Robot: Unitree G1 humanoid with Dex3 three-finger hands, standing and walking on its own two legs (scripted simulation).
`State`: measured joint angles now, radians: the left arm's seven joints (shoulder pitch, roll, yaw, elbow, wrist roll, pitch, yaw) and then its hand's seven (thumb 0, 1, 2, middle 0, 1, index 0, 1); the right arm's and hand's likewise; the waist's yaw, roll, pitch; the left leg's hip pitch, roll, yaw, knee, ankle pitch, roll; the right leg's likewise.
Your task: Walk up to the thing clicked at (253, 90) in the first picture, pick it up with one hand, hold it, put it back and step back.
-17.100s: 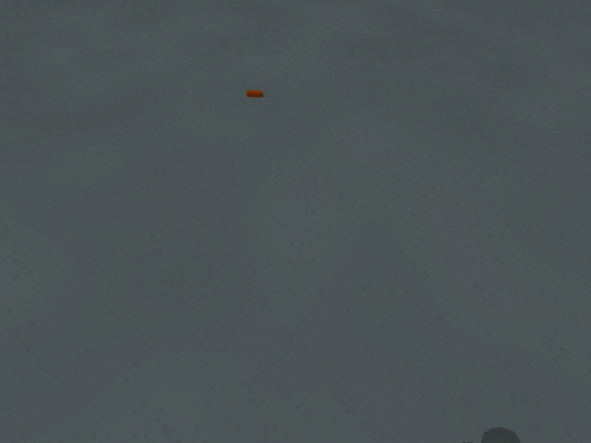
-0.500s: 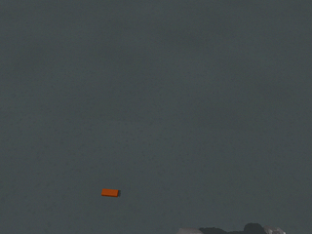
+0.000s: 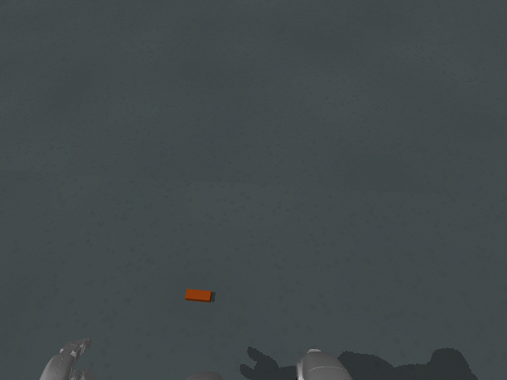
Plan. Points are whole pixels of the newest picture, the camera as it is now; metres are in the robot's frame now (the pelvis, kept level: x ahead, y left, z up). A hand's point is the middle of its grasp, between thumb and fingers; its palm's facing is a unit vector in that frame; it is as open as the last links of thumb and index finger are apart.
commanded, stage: walk up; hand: left
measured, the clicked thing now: (198, 295) +0.47 +0.24 -0.73
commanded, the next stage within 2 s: none
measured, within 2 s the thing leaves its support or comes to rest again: neither
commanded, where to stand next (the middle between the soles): +0.06 +0.03 m, yaw -4 degrees
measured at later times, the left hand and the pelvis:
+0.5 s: hand out of the picture -0.03 +0.28 -0.12, palm faces -0.02 -0.92 -0.40, open 7.4 cm; pelvis -0.02 +0.01 +0.02, yaw -3 degrees
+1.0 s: hand out of the picture -0.04 +0.29 -0.13, palm faces -0.07 -0.91 -0.42, open 7.3 cm; pelvis -0.07 +0.00 +0.00, yaw -6 degrees
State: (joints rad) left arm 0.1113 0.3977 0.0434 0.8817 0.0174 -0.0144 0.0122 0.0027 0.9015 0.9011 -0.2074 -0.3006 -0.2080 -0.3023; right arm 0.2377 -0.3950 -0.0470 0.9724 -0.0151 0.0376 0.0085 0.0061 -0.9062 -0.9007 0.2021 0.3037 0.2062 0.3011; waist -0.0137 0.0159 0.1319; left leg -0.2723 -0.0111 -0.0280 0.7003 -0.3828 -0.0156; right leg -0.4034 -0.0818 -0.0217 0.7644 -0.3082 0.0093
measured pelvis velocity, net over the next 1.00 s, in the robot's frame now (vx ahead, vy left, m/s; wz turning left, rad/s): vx -0.07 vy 0.00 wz -0.10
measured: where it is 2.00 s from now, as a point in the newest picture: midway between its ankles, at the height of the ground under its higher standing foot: outside the picture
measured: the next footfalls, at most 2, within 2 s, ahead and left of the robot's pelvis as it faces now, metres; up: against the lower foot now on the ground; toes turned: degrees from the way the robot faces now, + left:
right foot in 0.26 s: -0.03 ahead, -0.10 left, +0.00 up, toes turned -2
left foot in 0.62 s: +0.15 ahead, +0.14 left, +0.00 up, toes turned -1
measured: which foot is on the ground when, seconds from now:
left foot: down 0.00-0.28, up 0.30-0.60, down 0.62-0.96, up 0.98-1.00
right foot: down 0.00-0.02, up 0.04-0.24, down 0.26-0.64, up 0.66-0.92, down 0.94-1.00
